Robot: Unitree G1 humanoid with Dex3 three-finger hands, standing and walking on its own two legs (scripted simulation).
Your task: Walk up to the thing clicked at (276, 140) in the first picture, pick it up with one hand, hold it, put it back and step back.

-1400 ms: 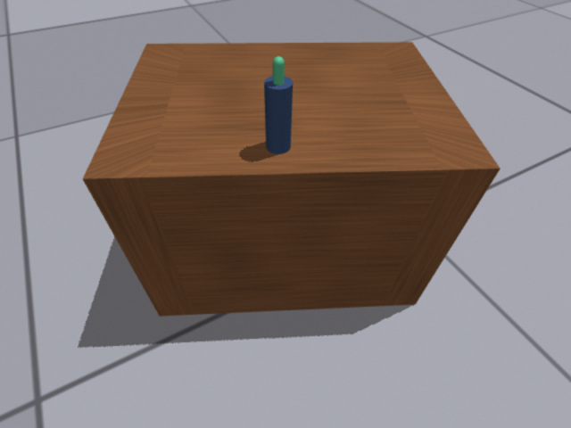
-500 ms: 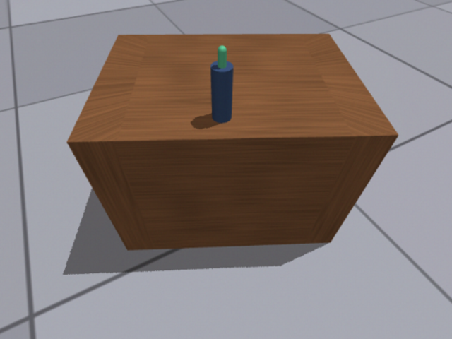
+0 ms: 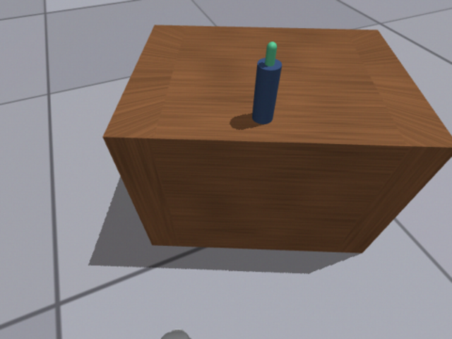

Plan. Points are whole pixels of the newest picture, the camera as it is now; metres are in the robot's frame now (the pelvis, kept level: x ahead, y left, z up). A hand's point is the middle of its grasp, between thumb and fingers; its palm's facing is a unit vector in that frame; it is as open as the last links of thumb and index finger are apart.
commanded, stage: walk up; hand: right
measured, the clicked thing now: (266, 84) +0.73 -0.10 +0.04
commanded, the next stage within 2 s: none
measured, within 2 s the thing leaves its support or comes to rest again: neither
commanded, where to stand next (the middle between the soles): +0.33 +0.13 m, yaw -2 degrees
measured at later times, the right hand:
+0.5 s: hand (319, 312) +0.21 -0.19 -0.17, palm faces -0.06 +0.95 -0.30, open 7.4 cm
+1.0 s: hand (267, 226) +0.41 -0.09 -0.15, palm faces -0.06 +0.92 -0.38, open 7.4 cm
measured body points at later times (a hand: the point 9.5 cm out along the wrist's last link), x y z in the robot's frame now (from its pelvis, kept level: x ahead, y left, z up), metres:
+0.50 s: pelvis +0.17 +0.08 -0.02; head +0.19 +0.05 +0.43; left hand +0.23 +0.41 -0.10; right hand +0.22 -0.24 -0.15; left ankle +0.11 +0.19 -0.70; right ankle +0.23 -0.02 -0.74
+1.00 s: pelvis +0.27 +0.16 -0.03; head +0.30 +0.17 +0.42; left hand +0.32 +0.48 -0.15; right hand +0.41 -0.14 -0.12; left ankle +0.34 +0.29 -0.74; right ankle +0.26 +0.01 -0.72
